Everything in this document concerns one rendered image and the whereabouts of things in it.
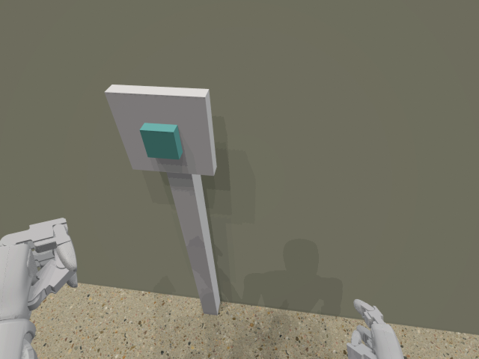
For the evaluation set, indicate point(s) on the left robot hand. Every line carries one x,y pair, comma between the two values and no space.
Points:
54,254

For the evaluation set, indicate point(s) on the panel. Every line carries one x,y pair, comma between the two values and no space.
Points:
190,110

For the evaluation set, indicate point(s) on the right robot hand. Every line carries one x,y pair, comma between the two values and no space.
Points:
380,341

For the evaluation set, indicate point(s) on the button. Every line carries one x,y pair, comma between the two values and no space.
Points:
161,140

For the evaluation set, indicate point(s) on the left robot forearm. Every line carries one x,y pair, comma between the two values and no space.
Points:
15,339

